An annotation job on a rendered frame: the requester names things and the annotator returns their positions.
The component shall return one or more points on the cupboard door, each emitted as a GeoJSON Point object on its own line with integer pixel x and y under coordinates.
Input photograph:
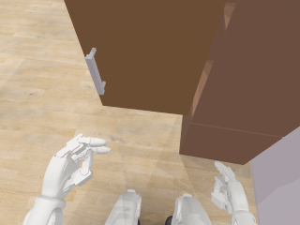
{"type": "Point", "coordinates": [150, 53]}

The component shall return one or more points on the left robot shin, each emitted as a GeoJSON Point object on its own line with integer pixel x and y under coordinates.
{"type": "Point", "coordinates": [135, 219]}

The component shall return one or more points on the robot left hand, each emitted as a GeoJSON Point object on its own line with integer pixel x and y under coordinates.
{"type": "Point", "coordinates": [56, 183]}

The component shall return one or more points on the robot right hand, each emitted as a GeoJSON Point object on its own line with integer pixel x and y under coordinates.
{"type": "Point", "coordinates": [234, 197]}

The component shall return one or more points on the right robot thigh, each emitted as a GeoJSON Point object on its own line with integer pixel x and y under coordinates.
{"type": "Point", "coordinates": [189, 211]}

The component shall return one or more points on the robot left forearm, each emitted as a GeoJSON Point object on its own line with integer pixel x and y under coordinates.
{"type": "Point", "coordinates": [46, 211]}

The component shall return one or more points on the robot right forearm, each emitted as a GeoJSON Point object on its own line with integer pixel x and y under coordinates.
{"type": "Point", "coordinates": [242, 217]}

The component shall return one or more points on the handle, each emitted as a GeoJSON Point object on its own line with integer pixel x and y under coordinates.
{"type": "Point", "coordinates": [93, 69]}

